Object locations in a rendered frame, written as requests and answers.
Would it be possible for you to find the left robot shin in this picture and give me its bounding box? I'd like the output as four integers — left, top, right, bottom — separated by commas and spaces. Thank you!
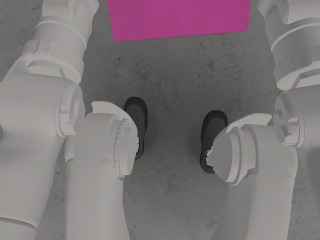
64, 101, 139, 163

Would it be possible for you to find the right robot forearm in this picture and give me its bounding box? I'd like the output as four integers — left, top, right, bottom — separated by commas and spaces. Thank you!
256, 0, 320, 91

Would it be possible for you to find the right robot shin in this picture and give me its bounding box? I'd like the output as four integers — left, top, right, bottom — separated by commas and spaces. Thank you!
206, 113, 298, 179

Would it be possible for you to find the robot shin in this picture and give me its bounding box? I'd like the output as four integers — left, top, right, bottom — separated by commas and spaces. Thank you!
64, 101, 139, 163
206, 113, 298, 179

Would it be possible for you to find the right robot upper arm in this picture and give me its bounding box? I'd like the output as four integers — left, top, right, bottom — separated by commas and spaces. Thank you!
273, 84, 320, 226

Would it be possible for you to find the carton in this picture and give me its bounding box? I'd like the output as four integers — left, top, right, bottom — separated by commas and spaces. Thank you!
107, 0, 251, 42

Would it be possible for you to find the left robot upper arm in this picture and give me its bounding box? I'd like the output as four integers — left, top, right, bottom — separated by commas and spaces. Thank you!
0, 71, 85, 240

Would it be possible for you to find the left robot forearm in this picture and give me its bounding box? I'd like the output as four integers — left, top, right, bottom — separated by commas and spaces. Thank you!
0, 0, 99, 85

